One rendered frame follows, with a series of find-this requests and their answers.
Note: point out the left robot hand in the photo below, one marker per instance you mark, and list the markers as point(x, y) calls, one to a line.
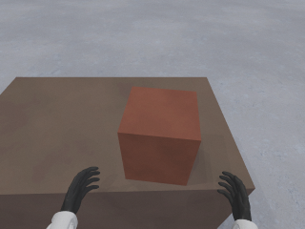
point(78, 189)

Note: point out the left robot forearm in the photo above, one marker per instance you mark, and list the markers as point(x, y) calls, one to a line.
point(63, 220)

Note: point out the pedestal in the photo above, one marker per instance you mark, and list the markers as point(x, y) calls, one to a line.
point(54, 127)

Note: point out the carton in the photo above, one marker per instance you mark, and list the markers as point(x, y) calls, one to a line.
point(159, 135)

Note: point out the right robot forearm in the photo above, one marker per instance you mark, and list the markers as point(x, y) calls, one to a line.
point(244, 224)

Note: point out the right robot hand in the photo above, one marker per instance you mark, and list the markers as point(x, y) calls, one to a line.
point(237, 197)

